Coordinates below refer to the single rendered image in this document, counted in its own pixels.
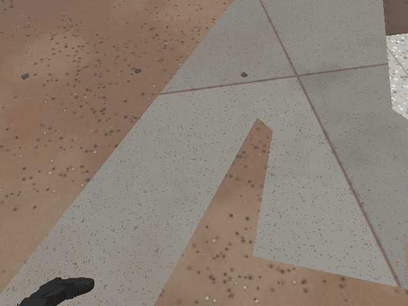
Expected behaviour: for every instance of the robot left hand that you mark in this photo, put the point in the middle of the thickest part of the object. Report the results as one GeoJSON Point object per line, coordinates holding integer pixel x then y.
{"type": "Point", "coordinates": [57, 290]}

